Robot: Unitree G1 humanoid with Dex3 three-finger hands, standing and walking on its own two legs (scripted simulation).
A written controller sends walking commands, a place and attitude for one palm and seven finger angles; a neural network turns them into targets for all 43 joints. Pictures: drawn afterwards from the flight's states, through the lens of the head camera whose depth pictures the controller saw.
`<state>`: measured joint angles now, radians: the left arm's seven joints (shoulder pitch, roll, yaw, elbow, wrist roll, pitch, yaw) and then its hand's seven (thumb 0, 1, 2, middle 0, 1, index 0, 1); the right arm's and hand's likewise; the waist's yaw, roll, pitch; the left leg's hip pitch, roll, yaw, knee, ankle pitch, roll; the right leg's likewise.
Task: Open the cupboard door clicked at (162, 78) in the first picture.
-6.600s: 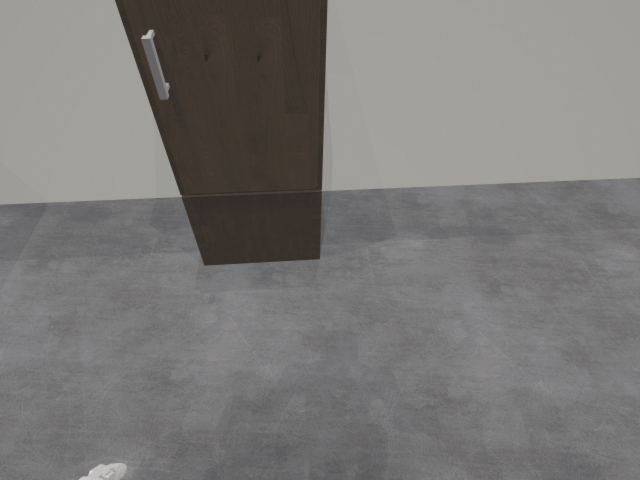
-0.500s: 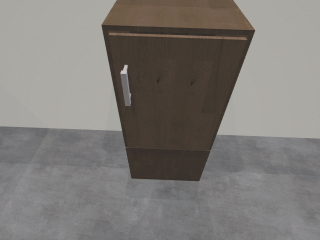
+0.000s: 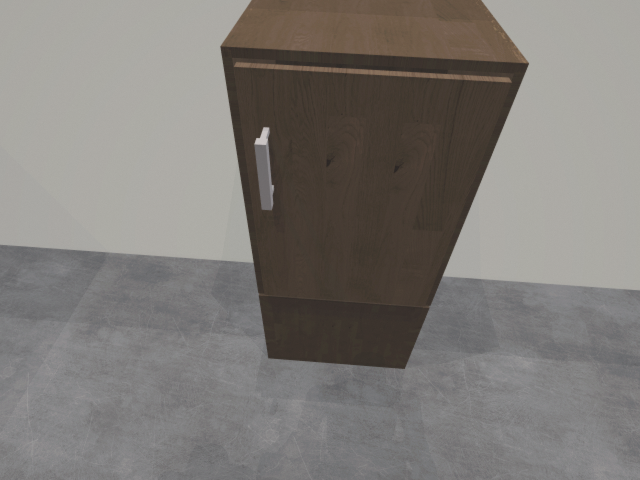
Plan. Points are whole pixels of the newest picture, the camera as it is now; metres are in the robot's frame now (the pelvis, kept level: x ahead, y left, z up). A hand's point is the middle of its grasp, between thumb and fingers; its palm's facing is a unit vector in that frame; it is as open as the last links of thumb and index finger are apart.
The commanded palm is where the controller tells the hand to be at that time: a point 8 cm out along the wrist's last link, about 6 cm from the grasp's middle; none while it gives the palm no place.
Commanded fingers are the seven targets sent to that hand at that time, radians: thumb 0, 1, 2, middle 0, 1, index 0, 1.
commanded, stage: look again from close up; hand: left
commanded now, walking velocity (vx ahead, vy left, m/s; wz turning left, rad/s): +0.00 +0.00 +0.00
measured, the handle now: (266, 169) +0.60 +0.13 +0.06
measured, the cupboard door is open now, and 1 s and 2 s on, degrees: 0 0 0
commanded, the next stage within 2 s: shuffle to correct the standing spot in 0.34 s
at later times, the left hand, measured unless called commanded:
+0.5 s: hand out of the picture +0.00 +0.23 -0.17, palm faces +0.01 -0.97 -0.23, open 7.3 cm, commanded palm none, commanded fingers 0.00 0.90 0.90 -0.20 -0.30 -0.20 -0.30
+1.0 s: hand out of the picture -0.07 +0.14 -0.18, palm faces +0.03 -1.00 -0.09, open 7.3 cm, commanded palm none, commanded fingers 0.00 0.90 0.90 -0.20 -0.30 -0.20 -0.30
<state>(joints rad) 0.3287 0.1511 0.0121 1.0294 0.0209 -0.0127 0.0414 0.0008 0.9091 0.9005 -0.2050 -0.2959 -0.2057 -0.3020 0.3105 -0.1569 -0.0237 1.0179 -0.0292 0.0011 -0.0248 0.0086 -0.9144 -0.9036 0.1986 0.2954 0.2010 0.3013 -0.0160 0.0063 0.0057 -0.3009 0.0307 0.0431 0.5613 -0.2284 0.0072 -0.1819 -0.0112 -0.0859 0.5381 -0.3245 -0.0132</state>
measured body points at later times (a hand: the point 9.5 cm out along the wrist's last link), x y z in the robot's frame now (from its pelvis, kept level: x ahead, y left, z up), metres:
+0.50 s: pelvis -0.02 +0.03 +0.01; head -0.04 +0.05 +0.46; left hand +0.00 +0.28 -0.15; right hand +0.03 -0.22 -0.13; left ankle +0.05 +0.11 -0.73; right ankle -0.02 -0.11 -0.73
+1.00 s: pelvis +0.00 +0.00 +0.00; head -0.02 +0.02 +0.45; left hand -0.07 +0.20 -0.17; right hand -0.03 -0.22 -0.15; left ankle +0.04 +0.10 -0.73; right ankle -0.02 -0.11 -0.71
